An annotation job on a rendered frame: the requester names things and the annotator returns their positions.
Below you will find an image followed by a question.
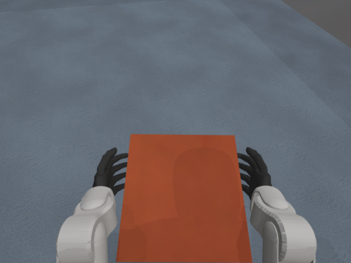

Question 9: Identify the right robot hand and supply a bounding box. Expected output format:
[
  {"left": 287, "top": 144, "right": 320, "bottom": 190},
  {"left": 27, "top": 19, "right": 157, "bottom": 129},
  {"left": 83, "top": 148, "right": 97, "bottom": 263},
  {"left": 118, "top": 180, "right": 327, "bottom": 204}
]
[{"left": 237, "top": 147, "right": 272, "bottom": 200}]

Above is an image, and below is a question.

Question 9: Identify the robot left forearm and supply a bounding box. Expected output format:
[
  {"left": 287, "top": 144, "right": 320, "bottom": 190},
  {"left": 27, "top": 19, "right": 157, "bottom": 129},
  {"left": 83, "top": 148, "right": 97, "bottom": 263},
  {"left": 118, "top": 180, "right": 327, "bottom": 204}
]
[{"left": 56, "top": 186, "right": 117, "bottom": 263}]

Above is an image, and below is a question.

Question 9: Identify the left robot hand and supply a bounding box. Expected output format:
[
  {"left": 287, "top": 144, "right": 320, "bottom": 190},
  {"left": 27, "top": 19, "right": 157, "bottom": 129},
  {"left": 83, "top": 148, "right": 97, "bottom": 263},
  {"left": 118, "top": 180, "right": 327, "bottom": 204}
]
[{"left": 93, "top": 147, "right": 128, "bottom": 196}]

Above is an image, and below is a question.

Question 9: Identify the robot right forearm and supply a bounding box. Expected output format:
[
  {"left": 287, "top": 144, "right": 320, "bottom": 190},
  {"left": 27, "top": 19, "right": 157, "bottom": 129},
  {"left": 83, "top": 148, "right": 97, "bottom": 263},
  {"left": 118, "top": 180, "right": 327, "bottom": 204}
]
[{"left": 250, "top": 186, "right": 317, "bottom": 263}]

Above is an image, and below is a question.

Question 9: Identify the carton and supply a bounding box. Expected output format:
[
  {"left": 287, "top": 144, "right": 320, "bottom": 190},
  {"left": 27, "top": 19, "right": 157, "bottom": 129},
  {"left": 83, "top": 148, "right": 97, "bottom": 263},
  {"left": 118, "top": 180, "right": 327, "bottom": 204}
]
[{"left": 116, "top": 134, "right": 253, "bottom": 263}]

